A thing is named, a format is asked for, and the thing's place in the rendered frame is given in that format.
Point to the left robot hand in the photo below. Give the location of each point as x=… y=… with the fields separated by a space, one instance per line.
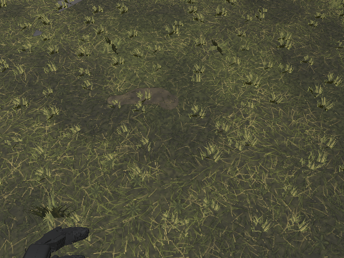
x=54 y=240

